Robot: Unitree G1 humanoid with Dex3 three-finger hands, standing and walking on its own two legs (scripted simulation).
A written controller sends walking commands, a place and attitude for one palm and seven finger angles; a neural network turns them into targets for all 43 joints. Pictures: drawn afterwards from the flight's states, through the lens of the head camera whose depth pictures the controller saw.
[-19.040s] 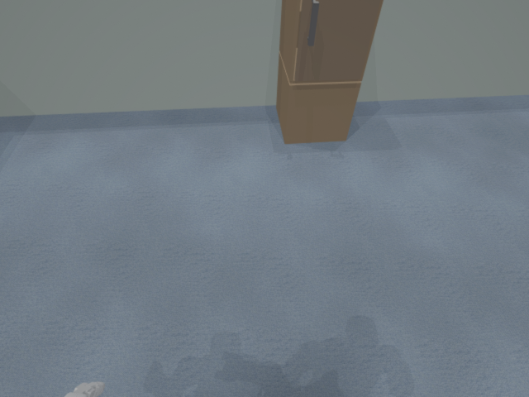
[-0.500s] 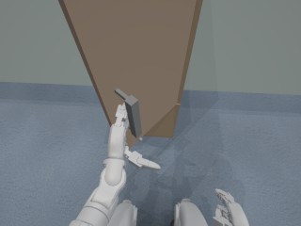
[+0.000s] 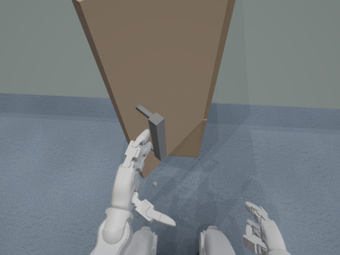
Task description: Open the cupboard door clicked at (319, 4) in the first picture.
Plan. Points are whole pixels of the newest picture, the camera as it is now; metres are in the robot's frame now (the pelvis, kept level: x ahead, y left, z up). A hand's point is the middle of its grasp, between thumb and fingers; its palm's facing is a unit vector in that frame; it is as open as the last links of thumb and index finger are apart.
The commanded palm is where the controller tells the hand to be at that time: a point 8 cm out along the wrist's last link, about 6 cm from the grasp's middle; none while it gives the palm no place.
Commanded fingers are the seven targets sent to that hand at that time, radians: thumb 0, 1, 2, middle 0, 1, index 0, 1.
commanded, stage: slide the hand sideways off the handle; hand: left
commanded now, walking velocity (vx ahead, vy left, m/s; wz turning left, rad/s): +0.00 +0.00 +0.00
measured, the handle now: (152, 134) +0.38 +0.07 +0.04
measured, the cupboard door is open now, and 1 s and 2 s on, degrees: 52 52 52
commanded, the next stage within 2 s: draw the hand back to the body in 0.56 s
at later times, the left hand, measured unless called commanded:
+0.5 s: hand (130, 204) +0.22 +0.10 +0.04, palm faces -0.05 -1.00 -0.02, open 16.3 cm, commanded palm +0.19 +0.15 +0.04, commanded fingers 0.00 -0.50 0.30 -0.15 -0.30 -0.15 -0.30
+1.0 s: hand (98, 206) +0.20 +0.14 +0.10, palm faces -0.04 -1.00 -0.06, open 16.3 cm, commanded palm +0.18 +0.20 +0.11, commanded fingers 0.00 -0.50 0.30 -0.15 -0.30 -0.15 -0.30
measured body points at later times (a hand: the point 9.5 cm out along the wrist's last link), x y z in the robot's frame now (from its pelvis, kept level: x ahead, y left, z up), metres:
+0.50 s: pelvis +0.01 -0.01 -0.01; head +0.09 -0.02 +0.43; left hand +0.22 +0.15 +0.04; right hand +0.20 -0.24 -0.10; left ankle +0.01 +0.12 -0.64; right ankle +0.04 -0.12 -0.64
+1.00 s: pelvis +0.01 +0.00 +0.02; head +0.05 -0.01 +0.47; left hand +0.20 +0.19 +0.10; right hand +0.19 -0.22 -0.05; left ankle +0.01 +0.12 -0.64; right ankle +0.04 -0.12 -0.64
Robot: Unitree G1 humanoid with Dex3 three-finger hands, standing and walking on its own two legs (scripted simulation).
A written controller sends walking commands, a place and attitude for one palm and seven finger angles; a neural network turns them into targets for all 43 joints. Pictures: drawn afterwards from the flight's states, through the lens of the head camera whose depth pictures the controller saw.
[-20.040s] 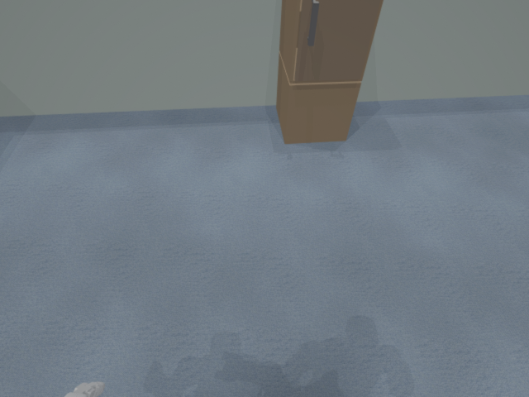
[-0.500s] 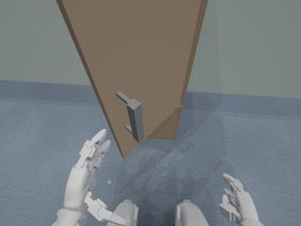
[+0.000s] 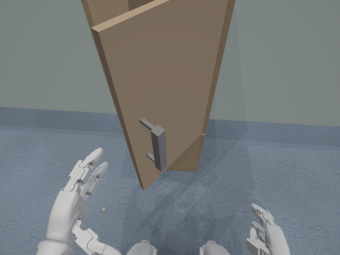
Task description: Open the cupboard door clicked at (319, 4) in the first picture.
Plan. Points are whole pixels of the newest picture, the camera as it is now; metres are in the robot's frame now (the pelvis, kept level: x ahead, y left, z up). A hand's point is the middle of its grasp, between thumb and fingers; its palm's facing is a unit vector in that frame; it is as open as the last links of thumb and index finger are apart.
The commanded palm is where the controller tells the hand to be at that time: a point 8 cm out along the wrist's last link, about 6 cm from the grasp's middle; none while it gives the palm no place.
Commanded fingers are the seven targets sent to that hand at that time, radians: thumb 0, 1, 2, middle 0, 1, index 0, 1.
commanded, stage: draw the hand back to the body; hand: left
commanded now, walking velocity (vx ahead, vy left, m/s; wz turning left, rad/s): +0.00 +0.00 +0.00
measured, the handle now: (153, 145) +0.38 +0.07 +0.02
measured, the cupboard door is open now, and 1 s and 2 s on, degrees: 52 52 52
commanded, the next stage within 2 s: step back with the hand held close in 1.24 s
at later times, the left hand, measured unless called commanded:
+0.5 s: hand (42, 182) +0.22 +0.22 +0.15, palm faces +0.25 -0.89 -0.39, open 13.4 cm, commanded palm +0.18 +0.27 +0.19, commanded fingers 0.00 0.31 0.64 -0.18 -0.30 -0.18 -0.30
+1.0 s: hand out of the picture +0.23 +0.27 +0.25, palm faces +0.46 -0.79 -0.41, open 7.9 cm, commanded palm +0.18 +0.30 +0.25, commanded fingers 0.00 0.90 0.90 -0.20 -0.30 -0.20 -0.30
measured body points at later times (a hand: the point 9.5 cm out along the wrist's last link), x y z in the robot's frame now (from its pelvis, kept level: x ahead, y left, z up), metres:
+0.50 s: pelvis +0.03 +0.01 +0.06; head +0.03 +0.00 +0.51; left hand +0.20 +0.27 +0.18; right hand +0.21 -0.20 -0.02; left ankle +0.00 +0.13 -0.65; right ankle +0.03 -0.12 -0.65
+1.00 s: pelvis +0.03 +0.01 +0.09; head +0.01 -0.01 +0.54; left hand +0.20 +0.31 +0.27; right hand +0.22 -0.21 +0.01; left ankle +0.00 +0.13 -0.65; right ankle +0.03 -0.12 -0.65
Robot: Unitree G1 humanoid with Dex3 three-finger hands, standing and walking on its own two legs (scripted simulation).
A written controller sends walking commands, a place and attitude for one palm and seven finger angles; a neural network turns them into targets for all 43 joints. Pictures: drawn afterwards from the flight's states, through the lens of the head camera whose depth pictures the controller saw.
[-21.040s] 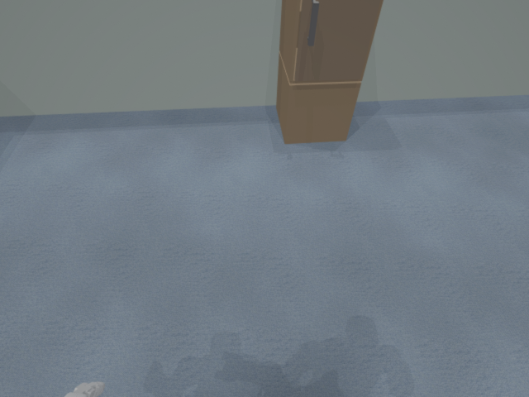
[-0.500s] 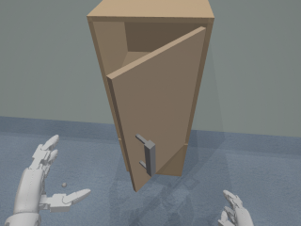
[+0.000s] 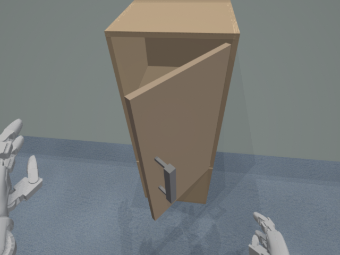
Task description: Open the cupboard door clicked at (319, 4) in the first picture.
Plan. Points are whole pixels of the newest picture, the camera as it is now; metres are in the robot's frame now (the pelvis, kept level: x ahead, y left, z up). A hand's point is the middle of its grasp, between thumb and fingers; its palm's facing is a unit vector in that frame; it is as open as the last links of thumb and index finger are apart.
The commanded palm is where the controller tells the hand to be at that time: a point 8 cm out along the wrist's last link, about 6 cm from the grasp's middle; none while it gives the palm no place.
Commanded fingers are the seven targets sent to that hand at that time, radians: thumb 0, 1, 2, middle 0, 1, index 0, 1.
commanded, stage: draw the hand back to the body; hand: left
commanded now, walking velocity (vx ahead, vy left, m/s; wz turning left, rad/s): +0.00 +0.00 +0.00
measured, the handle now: (165, 180) +0.34 +0.07 -0.06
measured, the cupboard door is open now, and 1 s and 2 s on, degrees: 52 52 52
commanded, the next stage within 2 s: step back with the hand held close in 0.24 s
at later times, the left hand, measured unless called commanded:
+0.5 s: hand (40, 182) +0.19 +0.26 +0.16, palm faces +0.44 -0.78 -0.46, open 7.4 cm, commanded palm +0.13 +0.30 +0.17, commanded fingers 0.00 0.90 0.90 -0.20 -0.30 -0.20 -0.30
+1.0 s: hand (8, 220) +0.12 +0.28 +0.15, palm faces +0.42 -0.75 -0.51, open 7.4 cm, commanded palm +0.06 +0.31 +0.17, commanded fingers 0.00 0.90 0.90 -0.20 -0.30 -0.20 -0.30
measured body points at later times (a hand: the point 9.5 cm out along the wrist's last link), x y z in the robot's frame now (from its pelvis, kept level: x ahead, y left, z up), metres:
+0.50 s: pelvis -0.02 +0.00 +0.00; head -0.02 -0.02 +0.45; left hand +0.16 +0.30 +0.18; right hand +0.17 -0.23 -0.08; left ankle -0.03 +0.12 -0.74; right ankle +0.00 -0.13 -0.74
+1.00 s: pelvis -0.08 +0.01 -0.01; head -0.06 +0.02 +0.44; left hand +0.09 +0.32 +0.18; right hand +0.10 -0.22 -0.09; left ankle -0.03 +0.12 -0.74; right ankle +0.00 -0.13 -0.74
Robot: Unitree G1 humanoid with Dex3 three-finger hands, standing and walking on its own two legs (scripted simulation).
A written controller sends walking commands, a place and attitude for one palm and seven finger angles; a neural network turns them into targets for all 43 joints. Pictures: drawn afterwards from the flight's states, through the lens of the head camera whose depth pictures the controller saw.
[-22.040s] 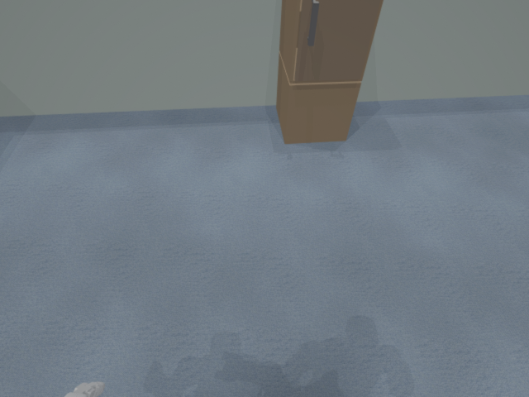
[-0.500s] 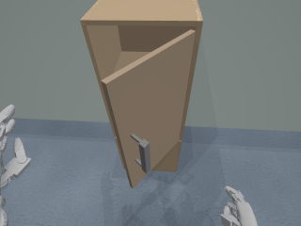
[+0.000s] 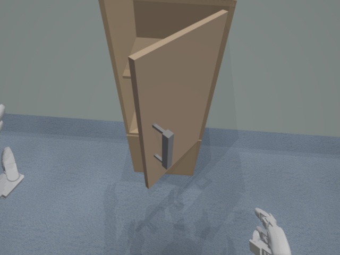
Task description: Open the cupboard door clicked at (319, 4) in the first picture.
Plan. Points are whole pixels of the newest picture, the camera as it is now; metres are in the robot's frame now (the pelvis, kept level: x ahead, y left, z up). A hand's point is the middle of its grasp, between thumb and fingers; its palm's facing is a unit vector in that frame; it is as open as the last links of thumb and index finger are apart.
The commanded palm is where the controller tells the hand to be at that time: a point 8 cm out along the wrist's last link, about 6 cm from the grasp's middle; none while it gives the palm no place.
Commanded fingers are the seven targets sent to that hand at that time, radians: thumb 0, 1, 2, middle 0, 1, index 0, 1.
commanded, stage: step back with the hand held close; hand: left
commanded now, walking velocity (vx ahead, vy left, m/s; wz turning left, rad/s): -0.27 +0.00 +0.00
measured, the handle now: (161, 147) +0.42 +0.06 -0.05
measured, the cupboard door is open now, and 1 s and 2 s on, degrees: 52 52 52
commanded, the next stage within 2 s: stop stepping back and stand still in 0.88 s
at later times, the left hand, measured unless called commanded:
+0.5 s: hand out of the picture +0.13 +0.26 +0.17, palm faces +0.43 -0.76 -0.48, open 7.4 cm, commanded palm +0.06 +0.30 +0.19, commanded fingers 0.00 0.90 0.90 -0.20 -0.30 -0.20 -0.30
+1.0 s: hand out of the picture +0.08 +0.23 +0.17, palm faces +0.27 -0.83 -0.49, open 7.4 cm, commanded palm -0.01 +0.27 +0.19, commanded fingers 0.00 0.90 0.90 -0.20 -0.30 -0.20 -0.30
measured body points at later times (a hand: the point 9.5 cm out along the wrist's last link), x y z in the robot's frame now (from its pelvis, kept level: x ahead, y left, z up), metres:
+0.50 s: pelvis -0.06 +0.00 -0.01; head -0.03 +0.01 +0.44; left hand +0.10 +0.30 +0.19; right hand +0.12 -0.25 -0.08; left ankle +0.04 +0.10 -0.72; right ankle +0.05 -0.14 -0.73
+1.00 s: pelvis -0.17 -0.02 +0.01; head -0.12 +0.01 +0.46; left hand +0.06 +0.27 +0.20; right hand +0.01 -0.25 -0.06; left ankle -0.05 +0.07 -0.73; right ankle -0.22 -0.13 -0.68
